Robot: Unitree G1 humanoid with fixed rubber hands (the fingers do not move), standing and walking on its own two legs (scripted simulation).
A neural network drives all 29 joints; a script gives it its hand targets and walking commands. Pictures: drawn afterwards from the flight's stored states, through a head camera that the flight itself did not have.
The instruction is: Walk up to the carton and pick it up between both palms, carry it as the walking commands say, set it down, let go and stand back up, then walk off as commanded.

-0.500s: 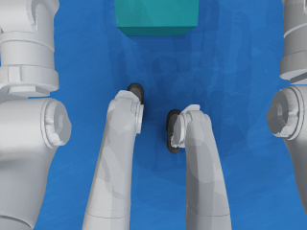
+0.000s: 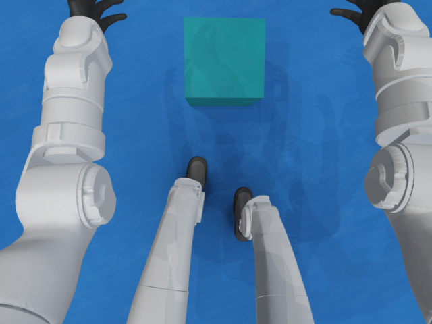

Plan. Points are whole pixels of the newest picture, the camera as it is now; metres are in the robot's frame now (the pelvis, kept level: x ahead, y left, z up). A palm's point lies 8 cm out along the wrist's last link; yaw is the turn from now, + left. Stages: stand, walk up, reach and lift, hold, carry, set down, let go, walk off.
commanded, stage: set down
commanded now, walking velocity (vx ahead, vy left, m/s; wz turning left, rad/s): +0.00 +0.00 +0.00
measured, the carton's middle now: (221, 69) +0.56 +0.04 -0.54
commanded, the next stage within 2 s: let go in 0.08 s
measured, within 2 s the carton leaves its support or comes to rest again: neither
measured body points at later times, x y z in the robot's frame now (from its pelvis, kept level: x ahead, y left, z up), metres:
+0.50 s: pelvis +0.07 +0.00 +0.07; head +0.30 +0.01 +0.46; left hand +0.40 +0.26 -0.05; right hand +0.46 -0.18 -0.05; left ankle +0.13 +0.08 -0.63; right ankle +0.04 -0.12 -0.63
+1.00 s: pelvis +0.09 -0.02 +0.11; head +0.15 +0.00 +0.55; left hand +0.26 +0.22 +0.02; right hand +0.28 -0.25 +0.04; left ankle +0.13 +0.08 -0.63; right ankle +0.04 -0.12 -0.63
